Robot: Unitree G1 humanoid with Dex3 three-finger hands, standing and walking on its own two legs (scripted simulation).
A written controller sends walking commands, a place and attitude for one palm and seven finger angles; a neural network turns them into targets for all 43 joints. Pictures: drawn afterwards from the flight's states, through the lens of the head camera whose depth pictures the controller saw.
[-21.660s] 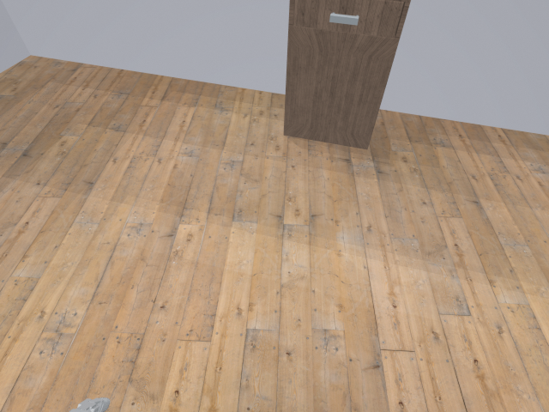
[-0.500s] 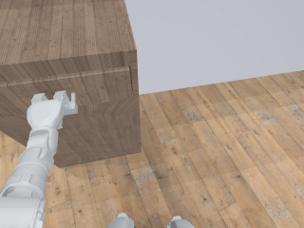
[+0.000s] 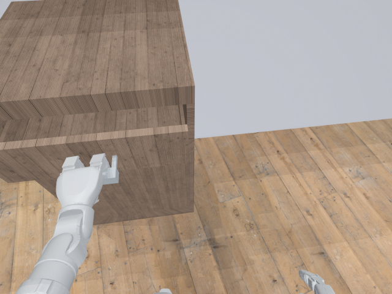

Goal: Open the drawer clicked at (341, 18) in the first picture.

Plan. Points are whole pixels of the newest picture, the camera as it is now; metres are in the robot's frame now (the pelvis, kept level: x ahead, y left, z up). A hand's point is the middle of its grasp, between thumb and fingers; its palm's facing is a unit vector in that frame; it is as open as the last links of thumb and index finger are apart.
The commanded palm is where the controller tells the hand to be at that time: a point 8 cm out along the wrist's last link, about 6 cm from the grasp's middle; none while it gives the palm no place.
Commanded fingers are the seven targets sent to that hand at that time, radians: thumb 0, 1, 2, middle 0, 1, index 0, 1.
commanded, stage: pull the drawer open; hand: left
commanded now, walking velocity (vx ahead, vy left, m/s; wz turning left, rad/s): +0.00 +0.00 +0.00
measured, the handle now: (90, 169) +0.38 +0.26 -0.02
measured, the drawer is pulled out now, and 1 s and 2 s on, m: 0.08 0.19 0.30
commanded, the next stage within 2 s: none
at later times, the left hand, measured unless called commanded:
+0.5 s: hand (89, 220) +0.27 +0.24 -0.04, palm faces -0.05 -0.06 -1.00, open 6.0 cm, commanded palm +0.24 +0.23 +0.02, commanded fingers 0.00 0.90 0.90 -0.40 -1.35 -0.40 -1.35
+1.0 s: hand (86, 245) +0.22 +0.23 -0.04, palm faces -0.04 -0.07 -1.00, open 6.0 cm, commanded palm +0.19 +0.23 +0.02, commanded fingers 0.00 0.90 0.90 -0.40 -1.35 -0.40 -1.35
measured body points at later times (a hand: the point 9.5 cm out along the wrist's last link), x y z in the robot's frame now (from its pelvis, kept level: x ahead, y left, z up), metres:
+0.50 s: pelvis -0.01 -0.01 +0.00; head +0.05 -0.02 +0.44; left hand +0.27 +0.24 +0.01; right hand +0.13 -0.27 -0.12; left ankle -0.02 +0.08 -0.69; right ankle -0.05 -0.12 -0.69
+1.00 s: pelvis -0.01 -0.02 -0.01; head +0.04 -0.03 +0.44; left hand +0.22 +0.23 +0.01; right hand +0.16 -0.26 -0.12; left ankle -0.02 +0.08 -0.69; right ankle -0.05 -0.12 -0.69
